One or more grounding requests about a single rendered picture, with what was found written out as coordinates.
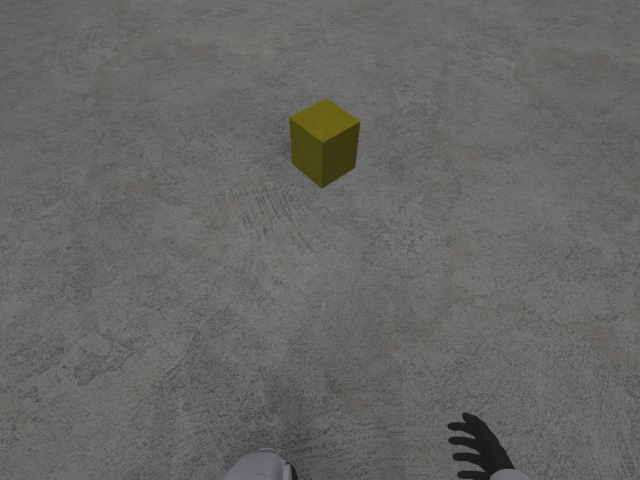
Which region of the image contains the carton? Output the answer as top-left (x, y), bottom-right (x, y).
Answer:
top-left (289, 99), bottom-right (360, 188)

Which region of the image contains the robot left shin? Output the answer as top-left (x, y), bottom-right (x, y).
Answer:
top-left (258, 448), bottom-right (283, 460)

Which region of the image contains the robot right hand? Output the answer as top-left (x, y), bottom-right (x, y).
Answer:
top-left (447, 412), bottom-right (516, 480)

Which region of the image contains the robot left thigh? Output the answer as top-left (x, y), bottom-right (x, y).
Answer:
top-left (222, 452), bottom-right (292, 480)

